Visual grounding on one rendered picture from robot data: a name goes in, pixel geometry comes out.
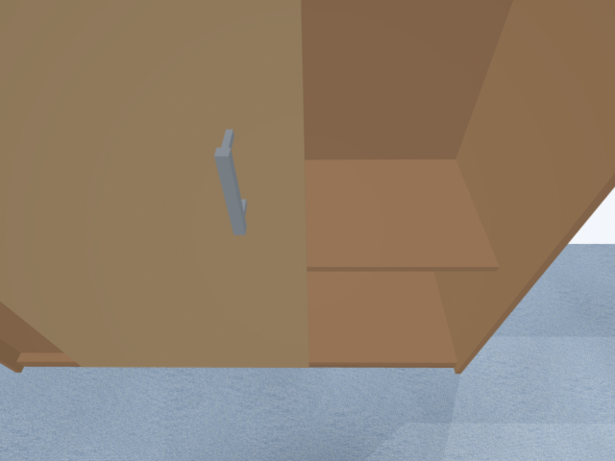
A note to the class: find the handle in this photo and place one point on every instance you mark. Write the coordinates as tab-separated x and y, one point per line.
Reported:
225	166

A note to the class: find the wardrobe door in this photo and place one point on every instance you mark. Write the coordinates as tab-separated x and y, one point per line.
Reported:
20	335
116	243

